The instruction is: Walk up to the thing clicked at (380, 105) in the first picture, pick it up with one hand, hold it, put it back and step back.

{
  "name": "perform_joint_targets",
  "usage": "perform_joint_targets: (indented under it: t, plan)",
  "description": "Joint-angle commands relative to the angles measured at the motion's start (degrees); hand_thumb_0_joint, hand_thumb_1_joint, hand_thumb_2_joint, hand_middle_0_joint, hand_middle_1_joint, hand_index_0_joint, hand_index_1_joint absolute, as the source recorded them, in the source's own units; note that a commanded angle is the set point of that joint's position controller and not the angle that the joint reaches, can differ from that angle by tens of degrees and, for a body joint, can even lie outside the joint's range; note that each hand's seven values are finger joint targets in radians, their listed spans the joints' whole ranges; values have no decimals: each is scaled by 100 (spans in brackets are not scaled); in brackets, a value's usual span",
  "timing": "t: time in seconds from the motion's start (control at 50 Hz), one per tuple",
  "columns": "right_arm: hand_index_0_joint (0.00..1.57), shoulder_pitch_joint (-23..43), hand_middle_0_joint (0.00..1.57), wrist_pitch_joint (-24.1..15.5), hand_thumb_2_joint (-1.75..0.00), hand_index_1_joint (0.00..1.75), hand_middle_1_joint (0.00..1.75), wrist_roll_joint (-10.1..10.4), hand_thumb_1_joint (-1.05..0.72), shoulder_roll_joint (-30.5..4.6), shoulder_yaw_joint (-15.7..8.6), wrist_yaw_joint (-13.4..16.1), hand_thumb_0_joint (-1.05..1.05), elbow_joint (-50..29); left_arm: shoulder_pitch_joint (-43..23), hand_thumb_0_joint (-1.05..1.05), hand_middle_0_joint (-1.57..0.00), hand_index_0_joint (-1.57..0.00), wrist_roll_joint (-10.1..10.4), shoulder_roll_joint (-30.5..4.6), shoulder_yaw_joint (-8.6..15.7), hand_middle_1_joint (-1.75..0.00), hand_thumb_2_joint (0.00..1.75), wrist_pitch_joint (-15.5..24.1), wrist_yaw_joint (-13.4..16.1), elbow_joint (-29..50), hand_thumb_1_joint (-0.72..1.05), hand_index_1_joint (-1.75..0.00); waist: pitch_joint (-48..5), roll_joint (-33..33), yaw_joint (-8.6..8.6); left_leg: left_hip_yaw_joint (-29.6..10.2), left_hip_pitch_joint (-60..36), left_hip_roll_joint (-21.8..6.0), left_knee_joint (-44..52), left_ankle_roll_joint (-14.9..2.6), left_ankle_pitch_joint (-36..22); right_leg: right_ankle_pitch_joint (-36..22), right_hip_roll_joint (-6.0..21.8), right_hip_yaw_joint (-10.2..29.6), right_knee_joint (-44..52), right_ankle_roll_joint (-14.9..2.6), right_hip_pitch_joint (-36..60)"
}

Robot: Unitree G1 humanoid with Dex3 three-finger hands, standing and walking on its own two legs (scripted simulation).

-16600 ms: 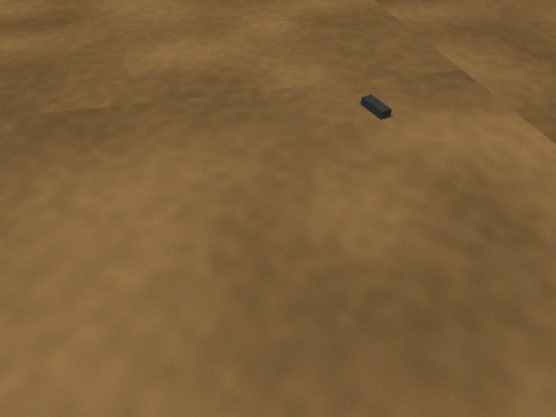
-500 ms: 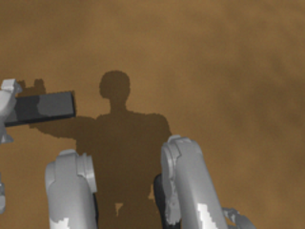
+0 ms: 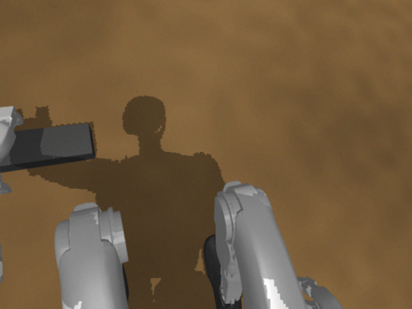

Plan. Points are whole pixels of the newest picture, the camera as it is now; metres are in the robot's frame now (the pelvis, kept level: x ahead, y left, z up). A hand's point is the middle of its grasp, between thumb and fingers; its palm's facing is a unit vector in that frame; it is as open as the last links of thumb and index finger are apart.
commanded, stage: rise first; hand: left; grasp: from above
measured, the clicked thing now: (42, 147) +0.47 +0.30 -0.29
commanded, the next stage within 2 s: approach in 1.14 s
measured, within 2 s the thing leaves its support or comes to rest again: neither
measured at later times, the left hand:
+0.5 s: hand out of the picture +0.42 +0.35 -0.19, palm faces -0.46 -0.09 -0.88, open 14.2 cm
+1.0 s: hand out of the picture +0.42 +0.35 -0.17, palm faces -0.47 -0.09 -0.88, open 14.2 cm
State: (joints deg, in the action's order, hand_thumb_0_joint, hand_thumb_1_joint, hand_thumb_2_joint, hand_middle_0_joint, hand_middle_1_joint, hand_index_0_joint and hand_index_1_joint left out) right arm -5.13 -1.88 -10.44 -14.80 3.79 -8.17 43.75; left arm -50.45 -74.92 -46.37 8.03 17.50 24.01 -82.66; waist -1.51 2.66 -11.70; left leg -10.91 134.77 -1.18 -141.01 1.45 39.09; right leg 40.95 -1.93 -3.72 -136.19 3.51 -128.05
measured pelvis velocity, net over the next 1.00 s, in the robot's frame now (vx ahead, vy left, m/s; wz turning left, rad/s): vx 0.00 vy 0.00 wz -0.01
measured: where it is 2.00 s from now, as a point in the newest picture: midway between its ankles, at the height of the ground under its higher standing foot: (173, 303)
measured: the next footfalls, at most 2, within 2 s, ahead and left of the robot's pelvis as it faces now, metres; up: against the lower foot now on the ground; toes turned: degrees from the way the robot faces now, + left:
none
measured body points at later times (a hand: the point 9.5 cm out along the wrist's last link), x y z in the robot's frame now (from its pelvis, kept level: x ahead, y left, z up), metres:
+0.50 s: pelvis +0.00 +0.00 -0.01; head +0.24 +0.09 +0.36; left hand +0.44 +0.35 -0.14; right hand +0.07 -0.27 -0.10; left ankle +0.07 +0.13 -0.28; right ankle +0.10 -0.13 -0.28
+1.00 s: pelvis +0.00 +0.00 +0.00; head +0.23 +0.09 +0.37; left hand +0.44 +0.35 -0.12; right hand +0.08 -0.27 -0.10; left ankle +0.07 +0.13 -0.28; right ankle +0.10 -0.13 -0.28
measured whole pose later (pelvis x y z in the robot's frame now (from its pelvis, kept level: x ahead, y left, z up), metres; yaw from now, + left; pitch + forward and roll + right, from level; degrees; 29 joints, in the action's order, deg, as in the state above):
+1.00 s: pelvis +0.00 +0.00 +0.00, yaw -1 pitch +31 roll -10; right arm -5.3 -2.2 -10.6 -15.4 5.8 -8.2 42.7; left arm -52.6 -74.7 -49.5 7.6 17.6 22.1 -84.4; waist -0.8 2.6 -12.8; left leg -11.6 135.1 -0.9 -141.3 1.4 38.3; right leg 40.0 -2.1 -4.3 -135.9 3.8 -128.1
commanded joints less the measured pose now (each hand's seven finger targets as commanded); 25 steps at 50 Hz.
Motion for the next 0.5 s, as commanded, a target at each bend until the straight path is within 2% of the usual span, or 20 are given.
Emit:
perform_joint_targets:
  t: [0.0,0.04,0.08,0.14,0.18,0.22,0.26,0.32,0.36,0.4,0.42,0.44,0.46,0.48]
  plan:
    - [20,-1059,20,0,-90,30,30,26,-90,-1530,-441,75,0,-58,-1734,0,-6,-5,75,-1624,239,-102,104,25,279,699,-57,-102,-3668,-1947,5,715,-3122,53,1457,-241,-839,-1156,-134,-667,1306,-526,1370]
    - [20,-1080,20,-24,-90,30,30,-13,-90,-1523,-397,69,0,-59,-1593,0,-6,-6,53,-1523,160,-104,102,17,264,492,-56,-103,-3563,-1924,-54,717,-3109,53,1421,-247,-920,-1247,-144,-674,1306,-507,1399]
    - [20,-1099,20,-40,-90,30,30,-19,-90,-1545,-386,58,0,-43,-1701,0,-6,-6,39,-1642,200,-103,103,19,276,481,-56,-103,-3494,-1845,-111,709,-3011,47,1377,-259,-893,-1237,-142,-675,1300,-501,1404]
    - [20,-1063,20,-49,-90,30,30,-14,-90,-1577,-357,70,0,-83,-1759,0,-6,-6,59,-1840,315,-102,103,38,303,554,-56,-103,-3604,-2047,-38,702,-3100,45,1393,-241,-901,-1230,-129,-689,1226,-513,1379]
    - [20,-1048,20,-70,-90,30,30,-29,-90,-1572,-347,54,0,-73,-1686,0,-6,-6,42,-1725,215,-104,102,32,277,405,-56,-104,-3460,-2020,-108,677,-3089,42,1403,-236,-842,-1181,-134,-710,1206,-513,1300]
    - [20,-1100,20,-82,-90,30,30,-53,-90,-1567,-318,44,0,-65,-1760,0,-6,-6,19,-1866,290,-103,103,45,268,484,-56,-103,-3517,-1959,-131,678,-3054,41,1342,-247,-893,-1238,-145,-704,1222,-506,1384]
    - [20,-1090,20,-65,-90,30,30,-75,-90,-1588,-295,48,0,-93,-1720,0,-6,-6,52,-2029,415,-102,103,70,275,606,-56,-103,-3704,-2039,-45,710,-3046,47,1325,-254,-976,-1323,-145,-677,1260,-490,1545]
    - [20,-1115,20,-57,-90,30,30,-99,-90,-1578,-275,38,0,-65,-1650,0,-6,-6,65,-1892,305,-104,102,88,250,572,-56,-104,-3707,-1957,-90,708,-2993,44,1264,-259,-1019,-1402,-166,-666,1266,-484,1607]
    - [20,-1165,20,-61,-90,30,30,-115,-90,-1607,-280,38,0,-67,-1647,0,-6,-6,86,-1975,367,-104,101,78,228,529,-55,-103,-3649,-1952,-132,689,-3028,42,1255,-262,-1021,-1397,-156,-688,1246,-479,1571]
    - [20,-1094,20,-67,-90,30,30,-82,-90,-1585,-299,36,0,-66,-1554,0,-6,-6,105,-1954,319,-104,102,68,185,531,-56,-104,-3568,-2109,-35,699,-3048,43,1324,-237,-924,-1288,-159,-679,1239,-514,1457]
    - [20,-1141,20,-70,-90,30,30,-92,-90,-1604,-315,31,0,-83,-1568,0,-6,-5,118,-1915,334,-103,103,67,175,638,-57,-104,-3603,-2118,-58,683,-3135,38,1357,-227,-931,-1288,-155,-708,1245,-510,1471]
    - [20,-1131,20,-60,-90,30,30,-82,-90,-1613,-310,29,0,-95,-1591,0,-6,-6,105,-2021,400,-103,103,78,167,819,-56,-103,-3781,-2234,-7,665,-3267,40,1381,-210,-991,-1319,-161,-723,1224,-518,1499]
    - [20,-1111,20,-45,-90,30,30,-67,-90,-1605,-309,31,0,-95,-1489,0,-6,-6,93,-2018,369,-104,103,68,156,785,-57,-104,-3792,-2253,37,684,-3241,34,1350,-212,-1024,-1365,-167,-701,1222,-521,1536]
    - [20,-1129,20,-33,-90,30,30,-95,-90,-1609,-324,31,0,-91,-1522,0,-6,-6,101,-1902,333,-103,102,73,147,799,-56,-104,-3827,-2136,-42,678,-3236,35,1292,-223,-1080,-1425,-166,-714,1212,-502,1551]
